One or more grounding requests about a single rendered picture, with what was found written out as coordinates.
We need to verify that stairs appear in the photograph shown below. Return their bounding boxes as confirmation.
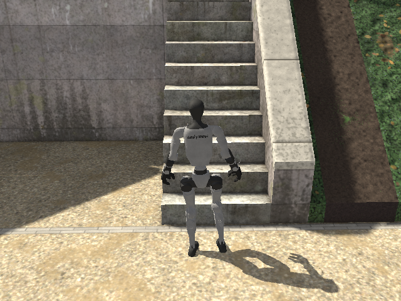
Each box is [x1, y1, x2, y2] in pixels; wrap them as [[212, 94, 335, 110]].
[[161, 0, 271, 225]]

